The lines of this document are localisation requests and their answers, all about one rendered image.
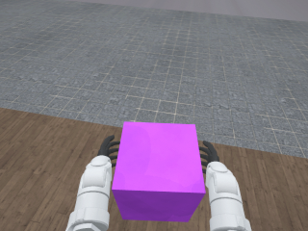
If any robot right hand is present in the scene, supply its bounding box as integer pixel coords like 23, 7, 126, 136
198, 141, 219, 174

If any left robot forearm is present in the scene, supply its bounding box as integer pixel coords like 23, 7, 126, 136
65, 155, 113, 231

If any carton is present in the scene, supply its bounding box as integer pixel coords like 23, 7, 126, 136
112, 121, 206, 222

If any right robot forearm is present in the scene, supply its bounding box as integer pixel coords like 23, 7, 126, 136
205, 161, 252, 231

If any robot left hand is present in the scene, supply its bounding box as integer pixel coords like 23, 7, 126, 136
97, 135, 120, 167

